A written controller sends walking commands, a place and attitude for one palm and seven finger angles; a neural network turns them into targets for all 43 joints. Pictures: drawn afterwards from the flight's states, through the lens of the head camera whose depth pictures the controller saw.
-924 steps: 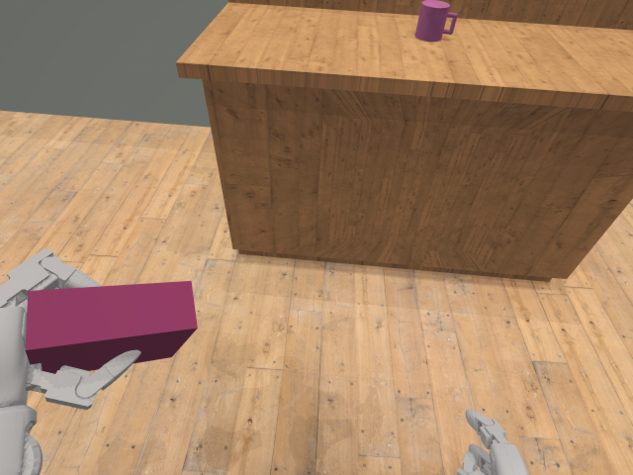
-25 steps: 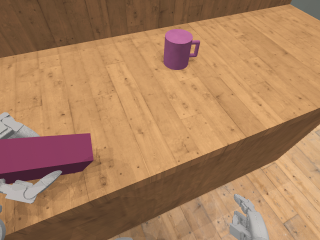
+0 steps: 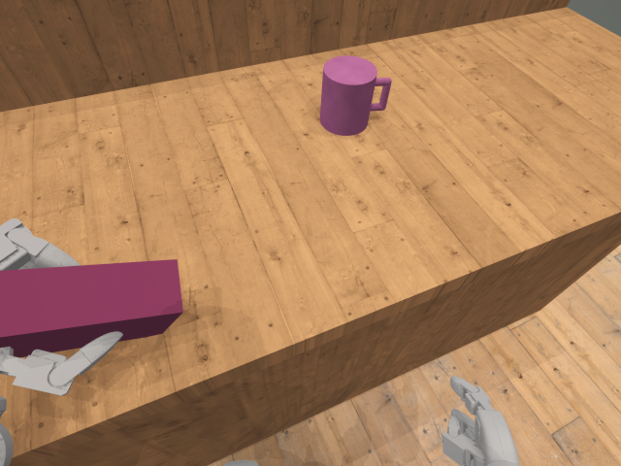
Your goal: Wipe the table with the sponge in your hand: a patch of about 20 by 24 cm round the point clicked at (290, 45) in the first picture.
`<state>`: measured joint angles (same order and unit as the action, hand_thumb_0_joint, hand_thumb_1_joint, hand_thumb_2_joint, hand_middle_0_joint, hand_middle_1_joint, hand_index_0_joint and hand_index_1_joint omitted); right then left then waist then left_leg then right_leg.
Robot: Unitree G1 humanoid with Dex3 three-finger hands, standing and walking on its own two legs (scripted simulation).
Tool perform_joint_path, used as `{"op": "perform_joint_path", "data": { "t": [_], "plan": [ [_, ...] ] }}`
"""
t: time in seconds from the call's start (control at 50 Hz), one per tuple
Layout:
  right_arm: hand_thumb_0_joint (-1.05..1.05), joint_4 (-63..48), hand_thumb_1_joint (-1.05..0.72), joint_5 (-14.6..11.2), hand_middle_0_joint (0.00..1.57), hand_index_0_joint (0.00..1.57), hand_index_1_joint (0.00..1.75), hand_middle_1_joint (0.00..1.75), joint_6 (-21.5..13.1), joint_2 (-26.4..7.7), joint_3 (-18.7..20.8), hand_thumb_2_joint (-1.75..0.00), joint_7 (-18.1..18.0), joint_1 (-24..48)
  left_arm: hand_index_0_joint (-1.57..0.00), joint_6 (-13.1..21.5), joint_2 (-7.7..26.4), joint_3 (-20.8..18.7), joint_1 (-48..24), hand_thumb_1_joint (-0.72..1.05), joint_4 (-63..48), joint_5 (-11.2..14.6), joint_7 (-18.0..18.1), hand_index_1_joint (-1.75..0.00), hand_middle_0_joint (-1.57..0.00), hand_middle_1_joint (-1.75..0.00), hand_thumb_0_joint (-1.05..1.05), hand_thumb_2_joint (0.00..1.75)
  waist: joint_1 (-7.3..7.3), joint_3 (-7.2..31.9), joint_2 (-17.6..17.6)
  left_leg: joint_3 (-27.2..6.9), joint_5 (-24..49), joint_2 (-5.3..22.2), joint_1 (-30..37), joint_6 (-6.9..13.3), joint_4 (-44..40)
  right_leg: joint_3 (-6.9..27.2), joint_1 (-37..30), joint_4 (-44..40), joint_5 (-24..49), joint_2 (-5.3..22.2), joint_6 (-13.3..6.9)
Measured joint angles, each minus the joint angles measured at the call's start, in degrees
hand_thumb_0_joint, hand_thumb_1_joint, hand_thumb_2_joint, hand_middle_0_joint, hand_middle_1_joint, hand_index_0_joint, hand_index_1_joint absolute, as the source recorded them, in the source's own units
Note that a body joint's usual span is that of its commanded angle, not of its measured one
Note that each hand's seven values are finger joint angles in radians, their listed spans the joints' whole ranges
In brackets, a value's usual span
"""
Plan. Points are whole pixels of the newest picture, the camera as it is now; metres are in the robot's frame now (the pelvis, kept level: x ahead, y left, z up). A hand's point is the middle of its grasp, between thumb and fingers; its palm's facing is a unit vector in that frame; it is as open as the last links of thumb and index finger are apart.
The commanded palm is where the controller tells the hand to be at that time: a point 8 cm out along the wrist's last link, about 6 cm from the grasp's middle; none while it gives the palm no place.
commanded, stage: shuffle to correct the standing spot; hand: left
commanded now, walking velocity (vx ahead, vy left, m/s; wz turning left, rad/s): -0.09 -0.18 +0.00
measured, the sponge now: (120, 306) +0.23 +0.20 +0.15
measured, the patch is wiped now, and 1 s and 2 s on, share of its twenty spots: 0.00 0.00 0.00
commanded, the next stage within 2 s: come to a stop and stand still in 1.52 s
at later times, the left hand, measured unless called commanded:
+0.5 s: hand (56, 310) +0.22 +0.24 +0.17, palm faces +0.35 -0.85 -0.40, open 9.3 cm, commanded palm +0.15 +0.28 +0.18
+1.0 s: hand (36, 315) +0.21 +0.25 +0.17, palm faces +0.35 -0.85 -0.39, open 9.3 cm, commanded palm +0.15 +0.29 +0.18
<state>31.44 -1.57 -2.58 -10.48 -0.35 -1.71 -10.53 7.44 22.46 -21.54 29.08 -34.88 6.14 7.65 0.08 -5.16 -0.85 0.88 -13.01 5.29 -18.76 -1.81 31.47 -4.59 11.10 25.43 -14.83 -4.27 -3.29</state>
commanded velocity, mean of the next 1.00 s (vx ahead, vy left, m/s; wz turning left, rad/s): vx -0.13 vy -0.18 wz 0.00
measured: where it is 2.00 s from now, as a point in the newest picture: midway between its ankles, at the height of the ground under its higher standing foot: outside the picture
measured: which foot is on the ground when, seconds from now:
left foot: down 0.00-1.00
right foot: down 0.00-1.00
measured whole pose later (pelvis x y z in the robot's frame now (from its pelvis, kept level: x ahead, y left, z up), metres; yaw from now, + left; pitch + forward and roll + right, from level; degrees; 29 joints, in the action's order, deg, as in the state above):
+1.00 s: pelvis -0.01 +0.01 +0.00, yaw +0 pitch +0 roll -2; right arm 31.5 -1.4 -3.1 -10.0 -1.0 -1.8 -12.1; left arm 7.4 23.1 -21.7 28.9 -34.4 5.9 7.9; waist 0.3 -4.5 -0.8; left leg 1.0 -12.0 4.4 -19.0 -0.9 30.7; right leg -4.4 11.2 24.6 -13.7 -3.5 -2.3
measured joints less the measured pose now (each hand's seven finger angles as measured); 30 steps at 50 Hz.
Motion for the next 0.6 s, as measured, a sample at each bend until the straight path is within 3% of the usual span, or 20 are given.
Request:
{"op": "perform_joint_path", "data": {
  "t": [0.6],
  "plan": [
    [0.01, -1.11, -0.90, -0.17, 0.20, 0.20, 0.30, 0.30, -0.11, 0.10, 0.04, -0.90, -0.05, 1.07, -0.81, 0.57, 0.53, -1.01, 0.19, -0.42, -1.52, 0.03, 0.10, -1.39, -0.81, -1.39, -0.01, 1.05, -0.34, -0.91, -0.45, -0.08, 0.99, 0.44, -1.70, -0.09, 0.36, -0.07, 1.74, 0.34, 1.03, -0.38, -0.10]
  ]
}}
